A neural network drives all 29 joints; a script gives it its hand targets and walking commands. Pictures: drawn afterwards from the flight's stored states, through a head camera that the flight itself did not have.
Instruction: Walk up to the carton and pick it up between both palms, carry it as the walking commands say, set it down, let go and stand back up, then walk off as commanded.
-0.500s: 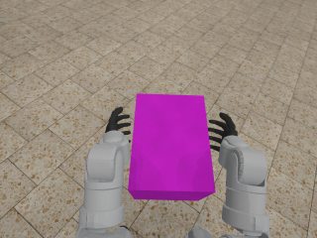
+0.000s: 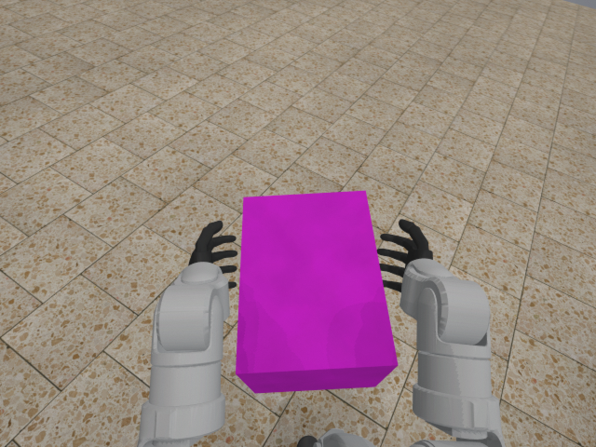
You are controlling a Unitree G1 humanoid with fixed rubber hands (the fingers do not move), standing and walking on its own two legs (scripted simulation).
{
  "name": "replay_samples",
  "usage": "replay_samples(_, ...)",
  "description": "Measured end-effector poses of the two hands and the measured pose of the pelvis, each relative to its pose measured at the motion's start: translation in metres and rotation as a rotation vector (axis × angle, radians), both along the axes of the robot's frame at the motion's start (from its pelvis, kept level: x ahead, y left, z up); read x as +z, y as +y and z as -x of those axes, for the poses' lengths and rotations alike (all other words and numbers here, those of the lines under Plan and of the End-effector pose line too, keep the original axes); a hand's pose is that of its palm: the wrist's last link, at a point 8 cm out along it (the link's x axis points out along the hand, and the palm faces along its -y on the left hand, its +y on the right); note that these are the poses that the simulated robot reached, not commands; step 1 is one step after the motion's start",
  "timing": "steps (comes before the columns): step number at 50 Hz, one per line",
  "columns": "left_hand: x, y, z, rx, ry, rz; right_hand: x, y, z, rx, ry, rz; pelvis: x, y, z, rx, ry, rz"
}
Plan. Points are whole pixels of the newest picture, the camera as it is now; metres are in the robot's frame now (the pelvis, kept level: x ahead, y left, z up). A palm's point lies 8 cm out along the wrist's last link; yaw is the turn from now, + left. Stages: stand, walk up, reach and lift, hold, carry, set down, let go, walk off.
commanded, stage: carry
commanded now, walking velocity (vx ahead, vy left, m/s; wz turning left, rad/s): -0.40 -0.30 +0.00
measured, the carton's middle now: (309, 292) +0.33 -0.01 -0.01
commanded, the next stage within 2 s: none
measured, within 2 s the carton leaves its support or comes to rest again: neither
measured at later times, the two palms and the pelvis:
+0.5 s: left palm out of the picture +0.08 -0.03 +0.08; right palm out of the picture +0.06 -0.30 +0.06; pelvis -0.22 -0.14 +0.01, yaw -2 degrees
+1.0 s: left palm out of the picture -0.03 +0.00 +0.11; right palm out of the picture -0.02 -0.27 +0.11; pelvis -0.31 -0.15 +0.01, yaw +1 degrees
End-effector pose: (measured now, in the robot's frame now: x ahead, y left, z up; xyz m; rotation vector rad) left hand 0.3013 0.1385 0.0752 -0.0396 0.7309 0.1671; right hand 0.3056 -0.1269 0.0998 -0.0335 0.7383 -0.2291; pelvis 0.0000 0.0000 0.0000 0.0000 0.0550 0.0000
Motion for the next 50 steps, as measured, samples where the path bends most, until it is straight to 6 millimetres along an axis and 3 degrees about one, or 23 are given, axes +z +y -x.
replay_samples(4, -0.004, 0.002, 0.057, 0.032, 0.1, 0.01, -0.012, -0.002, 0.043, 0.071, 0.109, -0.023, 0.016, -0.012, 0.037, 0.01, -0.01, 0.068)
replay_samples(9, 0.016, -0.019, 0.097, 0.104, 0.036, -0.009, 0.003, -0.018, 0.084, 0.085, 0.048, -0.02, 0.021, -0.036, 0.086, 0.02, -0.015, 0.1)
replay_samples(14, 0.024, -0.06, 0.129, 0.08, -0.024, 0.008, 0.012, -0.058, 0.123, 0.03, -0.013, -0.011, 0.016, -0.069, 0.134, 0.008, -0.009, 0.104)
replay_samples(20, 0.011, -0.126, 0.185, 0.023, 0.021, -0.091, -0.02, -0.124, 0.186, -0.015, 0.028, -0.074, -0.004, -0.118, 0.185, -0.018, -0.016, 0.04)
replay_samples(25, 0.006, -0.173, 0.221, -0.097, 0.133, -0.137, -0.039, -0.171, 0.247, -0.08, 0.134, -0.109, 0.009, -0.139, 0.215, -0.036, -0.017, -0.044)
replay_samples(30, 0.019, -0.202, 0.231, -0.149, 0.088, -0.115, -0.017, -0.197, 0.274, -0.151, 0.088, -0.071, 0.015, -0.154, 0.238, -0.039, 0.005, -0.048)
replay_samples(33, 0.029, -0.205, 0.238, -0.129, 0.022, -0.1, 0.005, -0.199, 0.276, -0.166, 0.02, -0.046, 0.013, -0.16, 0.251, -0.032, 0.02, -0.04)
replay_samples(36, 0.032, -0.194, 0.252, -0.087, -0.003, -0.077, 0.016, -0.189, 0.276, -0.133, -0.007, -0.037, 0.012, -0.162, 0.264, -0.014, 0.03, -0.028)
replay_samples(44, 0.017, -0.146, 0.316, 0.045, 0.067, -0.063, 0.009, -0.141, 0.303, 0.027, 0.06, 0.025, 0.01, -0.152, 0.295, -0.001, -0.024, -0.011)
replay_samples(50, 0.032, -0.143, 0.331, 0.077, 0.047, -0.088, 0.006, -0.138, 0.321, 0.043, 0.038, -0.017, 0.008, -0.146, 0.312, 0.01, -0.046, -0.008)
